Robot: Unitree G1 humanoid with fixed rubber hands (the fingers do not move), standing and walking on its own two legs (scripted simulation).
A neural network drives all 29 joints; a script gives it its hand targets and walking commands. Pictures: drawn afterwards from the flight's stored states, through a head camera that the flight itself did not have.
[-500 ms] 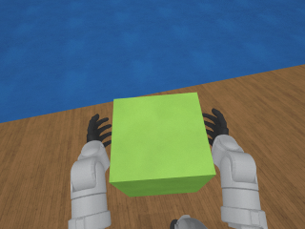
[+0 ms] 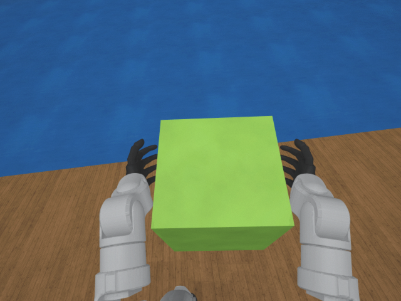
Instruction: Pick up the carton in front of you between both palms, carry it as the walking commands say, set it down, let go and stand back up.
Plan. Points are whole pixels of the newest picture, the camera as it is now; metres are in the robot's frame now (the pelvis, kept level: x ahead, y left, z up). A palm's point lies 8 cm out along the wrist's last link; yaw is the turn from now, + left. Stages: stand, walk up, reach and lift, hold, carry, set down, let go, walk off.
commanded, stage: carry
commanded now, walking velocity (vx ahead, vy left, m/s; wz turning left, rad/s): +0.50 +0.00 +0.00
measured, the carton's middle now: (217, 191) +0.33 +0.01 +0.03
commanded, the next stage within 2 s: none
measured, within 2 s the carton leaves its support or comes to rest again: neither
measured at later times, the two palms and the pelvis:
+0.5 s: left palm (164, 108) +0.63 +0.18 +0.00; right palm (268, 110) +0.62 -0.13 +0.01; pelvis +0.31 +0.03 -0.05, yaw +0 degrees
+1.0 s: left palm (176, 62) +0.94 +0.18 -0.02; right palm (254, 60) +0.96 -0.13 -0.02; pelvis +0.63 +0.01 -0.10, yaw +1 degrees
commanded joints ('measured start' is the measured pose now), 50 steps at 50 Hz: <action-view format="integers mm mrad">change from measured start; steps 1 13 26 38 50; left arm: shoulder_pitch -413 -520 -423 -532 -457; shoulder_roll -651 -772 -716 -679 -687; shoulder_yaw -572 -498 -563 -571 -596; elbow -39 39 -21 -87 -70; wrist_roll -119 -48 -52 -157 -146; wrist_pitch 12 -5 -72 12 -4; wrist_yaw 9 16 15 17 0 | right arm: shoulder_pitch -473 -686 -479 -566 -499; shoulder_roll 624 822 735 666 657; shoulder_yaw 551 629 644 535 562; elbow -2 11 12 -5 -14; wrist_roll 74 195 150 133 82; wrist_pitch -4 -40 -105 -15 -28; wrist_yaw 4 56 47 -8 0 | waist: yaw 43 -86 -186 -46 14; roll -106 -2 80 0 -100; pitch -237 -291 -249 -311 -292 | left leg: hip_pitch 60 467 769 -45 -72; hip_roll -66 236 52 -16 -33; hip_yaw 75 -414 -112 -84 47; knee -167 -267 -137 667 61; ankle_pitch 170 -172 441 -540 -35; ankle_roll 30 213 81 8 -9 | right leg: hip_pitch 232 -488 -528 127 251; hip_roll -169 -120 -44 -380 -192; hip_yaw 123 102 -68 494 153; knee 47 738 48 -154 -46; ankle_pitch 673 -155 429 297 821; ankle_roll -4 90 82 -145 -15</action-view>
